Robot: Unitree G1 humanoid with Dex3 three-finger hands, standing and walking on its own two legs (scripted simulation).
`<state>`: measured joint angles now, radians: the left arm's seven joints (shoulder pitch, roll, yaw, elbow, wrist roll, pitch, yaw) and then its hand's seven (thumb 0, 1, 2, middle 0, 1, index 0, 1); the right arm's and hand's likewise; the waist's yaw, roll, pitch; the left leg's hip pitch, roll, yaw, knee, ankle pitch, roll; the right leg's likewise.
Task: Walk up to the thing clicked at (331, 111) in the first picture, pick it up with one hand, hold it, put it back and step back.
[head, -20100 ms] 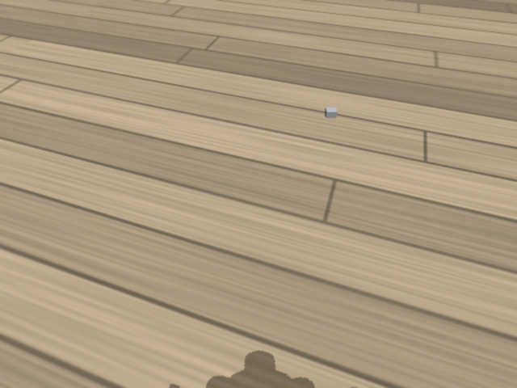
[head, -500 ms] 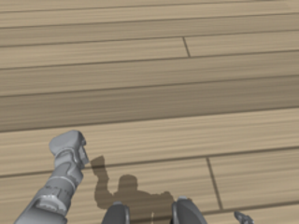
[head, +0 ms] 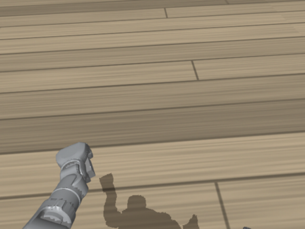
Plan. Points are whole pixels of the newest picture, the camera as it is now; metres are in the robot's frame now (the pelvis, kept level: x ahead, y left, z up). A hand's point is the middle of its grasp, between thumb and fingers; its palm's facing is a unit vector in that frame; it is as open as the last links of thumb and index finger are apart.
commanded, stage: hold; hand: left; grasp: from above
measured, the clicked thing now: (80, 170) +0.33 +0.24 -0.11
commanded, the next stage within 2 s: crouch in 1.88 s
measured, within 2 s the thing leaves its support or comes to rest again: neither
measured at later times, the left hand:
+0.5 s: hand (76, 162) +0.32 +0.22 -0.04, palm faces -0.40 -0.18 -0.90, open 8.6 cm
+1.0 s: hand (75, 166) +0.30 +0.21 -0.02, palm faces -0.40 -0.17 -0.90, open 8.6 cm
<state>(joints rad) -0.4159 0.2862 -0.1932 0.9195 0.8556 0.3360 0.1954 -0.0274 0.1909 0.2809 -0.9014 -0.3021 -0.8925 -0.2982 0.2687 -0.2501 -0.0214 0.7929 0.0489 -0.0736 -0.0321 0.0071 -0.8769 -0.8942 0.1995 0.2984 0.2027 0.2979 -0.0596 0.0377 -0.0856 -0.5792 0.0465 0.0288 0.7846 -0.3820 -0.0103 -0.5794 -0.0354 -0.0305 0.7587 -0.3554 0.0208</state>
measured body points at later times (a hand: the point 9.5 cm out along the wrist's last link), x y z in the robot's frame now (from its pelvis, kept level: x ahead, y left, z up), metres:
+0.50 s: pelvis +0.01 +0.00 +0.02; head +0.03 -0.02 +0.47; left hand +0.34 +0.23 +0.02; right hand +0.11 -0.26 -0.11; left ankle +0.00 +0.12 -0.71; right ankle +0.01 -0.13 -0.71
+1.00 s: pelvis +0.00 +0.00 +0.03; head +0.01 -0.03 +0.48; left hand +0.32 +0.22 +0.03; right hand +0.12 -0.26 -0.09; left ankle +0.00 +0.12 -0.71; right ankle +0.01 -0.13 -0.71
